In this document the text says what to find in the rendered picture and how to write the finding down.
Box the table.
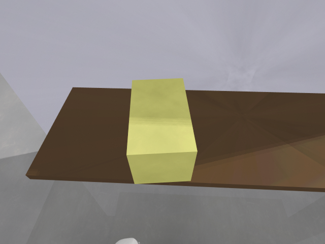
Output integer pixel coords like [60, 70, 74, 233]
[26, 87, 325, 192]

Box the carton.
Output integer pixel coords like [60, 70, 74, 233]
[126, 78, 198, 184]

